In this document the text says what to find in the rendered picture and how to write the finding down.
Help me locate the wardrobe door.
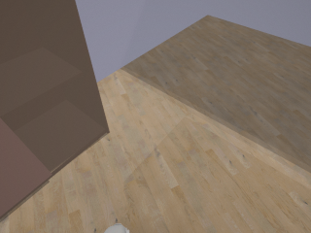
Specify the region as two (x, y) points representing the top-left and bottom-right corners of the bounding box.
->
(0, 118), (52, 216)

